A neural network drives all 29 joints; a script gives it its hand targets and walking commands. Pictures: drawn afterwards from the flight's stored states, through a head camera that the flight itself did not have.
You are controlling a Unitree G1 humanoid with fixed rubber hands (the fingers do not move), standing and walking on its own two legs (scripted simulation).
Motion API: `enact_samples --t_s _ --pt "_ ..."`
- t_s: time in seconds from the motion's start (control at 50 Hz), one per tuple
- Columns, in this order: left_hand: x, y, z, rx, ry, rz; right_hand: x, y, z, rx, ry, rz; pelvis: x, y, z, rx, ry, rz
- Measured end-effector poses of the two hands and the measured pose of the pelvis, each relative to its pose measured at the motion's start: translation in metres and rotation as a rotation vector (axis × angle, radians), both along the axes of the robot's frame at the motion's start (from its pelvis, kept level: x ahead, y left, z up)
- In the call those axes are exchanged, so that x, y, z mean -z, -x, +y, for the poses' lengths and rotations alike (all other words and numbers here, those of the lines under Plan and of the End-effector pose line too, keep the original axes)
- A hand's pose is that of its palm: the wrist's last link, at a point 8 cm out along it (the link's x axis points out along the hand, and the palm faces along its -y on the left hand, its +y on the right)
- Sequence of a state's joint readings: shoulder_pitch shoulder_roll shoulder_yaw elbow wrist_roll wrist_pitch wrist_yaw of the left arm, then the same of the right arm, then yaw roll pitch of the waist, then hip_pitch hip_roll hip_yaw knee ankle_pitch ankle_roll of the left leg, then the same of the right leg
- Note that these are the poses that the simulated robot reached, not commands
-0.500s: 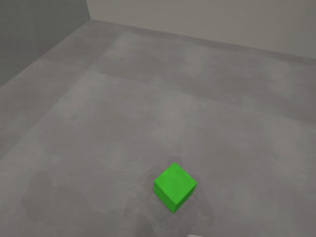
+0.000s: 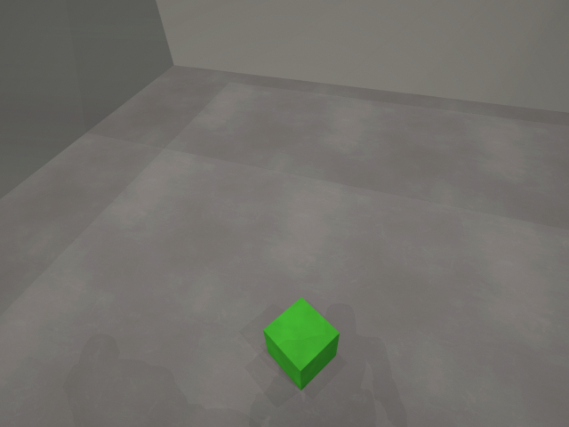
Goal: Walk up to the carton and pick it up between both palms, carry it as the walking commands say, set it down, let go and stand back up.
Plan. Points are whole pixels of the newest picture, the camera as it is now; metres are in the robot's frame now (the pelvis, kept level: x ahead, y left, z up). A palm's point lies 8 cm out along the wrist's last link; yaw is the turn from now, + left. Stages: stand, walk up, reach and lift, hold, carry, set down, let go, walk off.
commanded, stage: walk up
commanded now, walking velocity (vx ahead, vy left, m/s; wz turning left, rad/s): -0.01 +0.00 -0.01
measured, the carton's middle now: (301, 343) +0.53 -0.01 -0.68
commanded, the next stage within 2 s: none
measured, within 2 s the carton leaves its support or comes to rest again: neither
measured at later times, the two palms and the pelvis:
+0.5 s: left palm out of the picture -0.01 +0.23 -0.14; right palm out of the picture -0.06 -0.20 -0.15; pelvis -0.02 +0.01 +0.00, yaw -1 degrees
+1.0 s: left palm out of the picture +0.01 +0.26 -0.15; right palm out of the picture -0.02 -0.14 -0.14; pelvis +0.01 +0.05 +0.00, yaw +0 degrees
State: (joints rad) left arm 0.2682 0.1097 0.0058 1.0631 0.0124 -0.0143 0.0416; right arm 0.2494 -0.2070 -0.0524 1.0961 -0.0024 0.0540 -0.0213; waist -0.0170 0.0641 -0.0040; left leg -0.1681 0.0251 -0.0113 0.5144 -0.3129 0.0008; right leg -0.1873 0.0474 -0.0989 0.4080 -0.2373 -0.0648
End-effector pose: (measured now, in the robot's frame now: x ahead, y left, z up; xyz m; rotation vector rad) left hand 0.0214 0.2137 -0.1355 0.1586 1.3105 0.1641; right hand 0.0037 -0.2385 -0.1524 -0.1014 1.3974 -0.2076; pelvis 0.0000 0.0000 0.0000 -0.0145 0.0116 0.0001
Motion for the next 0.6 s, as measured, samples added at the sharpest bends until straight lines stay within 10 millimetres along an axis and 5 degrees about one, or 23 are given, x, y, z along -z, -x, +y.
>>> enact_samples --t_s 0.24,0.6 --pt "0.006 0.021 0.002 -0.021 0.030 0.027 -0.004 0.014 0.027 -0.043 -0.028 -0.008 -0.002 0.010 -0.002 0.010 -0.013 -0.031" --pt "0.006 0.039 0.026 -0.030 -0.008 0.060 -0.002 0.072 0.039 -0.023 -0.025 0.127 0.001 0.025 0.015 0.014 -0.010 -0.027"
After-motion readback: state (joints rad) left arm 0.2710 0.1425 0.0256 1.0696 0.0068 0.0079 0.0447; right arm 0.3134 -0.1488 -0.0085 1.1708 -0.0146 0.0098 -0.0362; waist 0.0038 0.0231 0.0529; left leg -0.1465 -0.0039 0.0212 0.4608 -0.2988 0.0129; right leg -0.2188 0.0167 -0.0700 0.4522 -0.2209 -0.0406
